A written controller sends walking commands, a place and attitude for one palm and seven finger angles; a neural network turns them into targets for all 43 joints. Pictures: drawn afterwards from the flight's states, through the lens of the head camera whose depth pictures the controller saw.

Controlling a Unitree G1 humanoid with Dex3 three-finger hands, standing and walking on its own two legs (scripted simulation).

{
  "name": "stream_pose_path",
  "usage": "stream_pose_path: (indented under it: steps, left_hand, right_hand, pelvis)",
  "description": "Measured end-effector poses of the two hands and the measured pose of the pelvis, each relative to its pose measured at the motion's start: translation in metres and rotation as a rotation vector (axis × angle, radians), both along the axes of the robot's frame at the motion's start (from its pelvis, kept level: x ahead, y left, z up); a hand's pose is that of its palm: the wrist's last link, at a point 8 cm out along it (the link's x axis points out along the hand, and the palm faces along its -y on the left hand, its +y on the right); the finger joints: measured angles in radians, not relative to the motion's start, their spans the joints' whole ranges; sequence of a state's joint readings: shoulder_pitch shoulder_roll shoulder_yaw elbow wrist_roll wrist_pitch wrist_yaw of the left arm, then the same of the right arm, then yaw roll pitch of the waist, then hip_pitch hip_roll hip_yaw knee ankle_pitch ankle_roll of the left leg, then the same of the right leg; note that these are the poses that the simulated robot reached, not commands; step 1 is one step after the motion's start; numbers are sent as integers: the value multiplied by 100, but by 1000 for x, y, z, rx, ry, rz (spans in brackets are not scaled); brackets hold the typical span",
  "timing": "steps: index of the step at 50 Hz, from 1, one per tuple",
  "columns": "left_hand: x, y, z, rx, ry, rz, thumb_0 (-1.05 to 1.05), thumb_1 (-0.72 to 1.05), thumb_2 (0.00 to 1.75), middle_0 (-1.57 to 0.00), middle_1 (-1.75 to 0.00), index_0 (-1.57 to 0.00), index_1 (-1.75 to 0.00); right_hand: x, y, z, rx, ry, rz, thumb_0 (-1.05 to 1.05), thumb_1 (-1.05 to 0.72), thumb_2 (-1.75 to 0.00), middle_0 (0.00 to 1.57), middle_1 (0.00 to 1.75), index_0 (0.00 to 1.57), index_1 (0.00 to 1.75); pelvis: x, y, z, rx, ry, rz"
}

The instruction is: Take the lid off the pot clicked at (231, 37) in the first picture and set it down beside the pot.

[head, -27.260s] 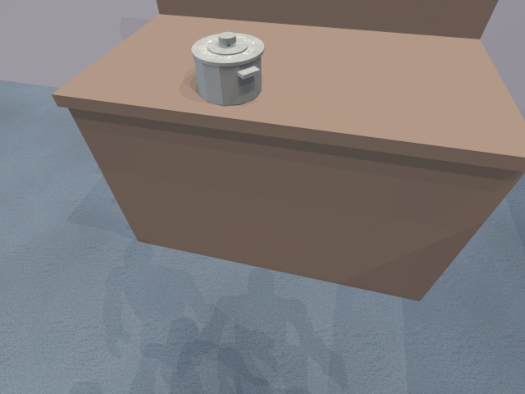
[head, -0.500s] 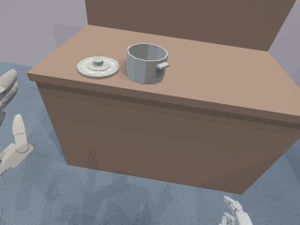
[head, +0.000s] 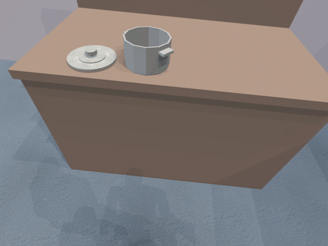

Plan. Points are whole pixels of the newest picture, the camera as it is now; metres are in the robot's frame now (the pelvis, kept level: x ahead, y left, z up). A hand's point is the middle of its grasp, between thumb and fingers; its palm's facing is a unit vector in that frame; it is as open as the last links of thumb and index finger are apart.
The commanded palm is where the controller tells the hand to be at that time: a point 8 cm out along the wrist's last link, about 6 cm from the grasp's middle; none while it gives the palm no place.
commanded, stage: let the arm hang, fingers relaxed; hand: left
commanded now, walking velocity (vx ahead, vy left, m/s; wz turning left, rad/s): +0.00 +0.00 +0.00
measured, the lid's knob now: (91, 51) +0.79 +0.31 +0.07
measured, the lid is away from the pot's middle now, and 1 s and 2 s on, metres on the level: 0.22 0.22 0.22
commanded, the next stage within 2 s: look to check the result in 1.00 s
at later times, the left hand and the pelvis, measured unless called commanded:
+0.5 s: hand out of the picture +0.04 +0.17 -0.16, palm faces +0.05 -0.98 -0.19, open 7.2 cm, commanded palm none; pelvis +0.04 +0.00 +0.02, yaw +0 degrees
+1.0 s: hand out of the picture +0.04 +0.16 -0.16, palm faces +0.04 -0.98 -0.19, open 7.3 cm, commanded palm none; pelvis +0.04 +0.00 +0.02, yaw -1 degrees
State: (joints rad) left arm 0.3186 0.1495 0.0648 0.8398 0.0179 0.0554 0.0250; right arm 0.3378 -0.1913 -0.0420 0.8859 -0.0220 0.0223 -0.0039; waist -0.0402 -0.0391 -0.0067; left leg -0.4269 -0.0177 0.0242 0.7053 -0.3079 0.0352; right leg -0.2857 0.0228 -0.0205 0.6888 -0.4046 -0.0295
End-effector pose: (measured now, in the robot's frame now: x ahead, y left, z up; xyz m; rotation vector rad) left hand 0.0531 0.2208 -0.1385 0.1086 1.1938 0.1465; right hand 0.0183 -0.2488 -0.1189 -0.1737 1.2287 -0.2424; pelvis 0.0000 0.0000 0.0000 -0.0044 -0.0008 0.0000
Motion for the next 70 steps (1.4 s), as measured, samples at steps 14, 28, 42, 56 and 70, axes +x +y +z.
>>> stream_pose_path:
  steps: [14, 28, 42, 56, 70]
  left_hand:
    - [-86, 1, 9, -6, 369, 76, 0, 94, 90, -20, -30, -20, -30]
    - [-10, -1, 11, 30, 200, 28, 2, 95, 90, -20, -30, -20, -30]
    - [-8, -5, 13, 33, 206, 23, 1, 93, 90, -20, -30, -20, -30]
    - [-23, -18, 11, 6, 246, 24, 1, 92, 90, -20, -30, -20, -30]
    - [-26, -19, 12, 8, 248, 22, 1, 92, 90, -20, -30, -20, -30]
  right_hand:
    - [-30, 29, 4, 46, 259, -43, 1, -91, -90, 19, 30, 20, 30]
    - [-1, 44, -9, 106, 200, -57, 3, -95, -90, 20, 30, 20, 30]
    - [3, 36, -9, 103, 196, -63, 1, -93, -90, 20, 30, 20, 30]
    - [1, 34, -8, 101, 202, -71, 1, -92, -90, 20, 30, 20, 30]
    - [-7, 38, -8, 115, 216, -77, 1, -92, -90, 20, 30, 20, 30]
  pelvis:
    - [30, 1, 17, -13, 36, 16]
    - [39, 1, 19, 1, 2, 4]
    - [43, -3, 20, 3, -1, -6]
    - [43, -5, 20, 3, -6, -14]
    - [40, -6, 21, 4, -4, -15]
